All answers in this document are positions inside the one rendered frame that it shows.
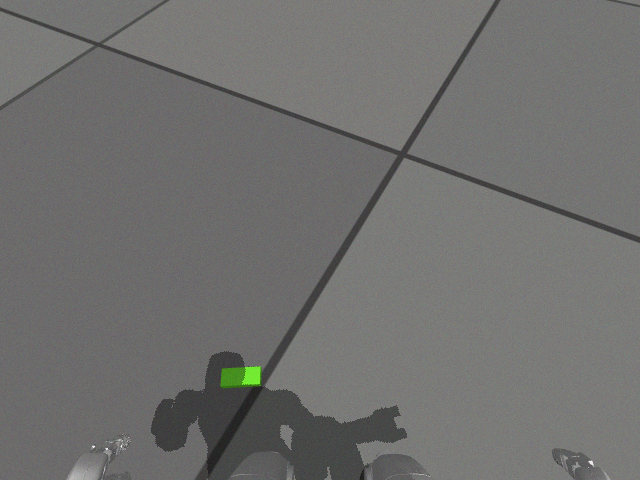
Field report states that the right robot hand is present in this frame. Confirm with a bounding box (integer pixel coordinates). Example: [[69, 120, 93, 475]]
[[552, 448, 610, 480]]

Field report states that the left robot hand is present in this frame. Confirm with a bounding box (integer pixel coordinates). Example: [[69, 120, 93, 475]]
[[66, 434, 132, 480]]

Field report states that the small box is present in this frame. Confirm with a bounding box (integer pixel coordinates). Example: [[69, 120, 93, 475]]
[[220, 366, 262, 388]]

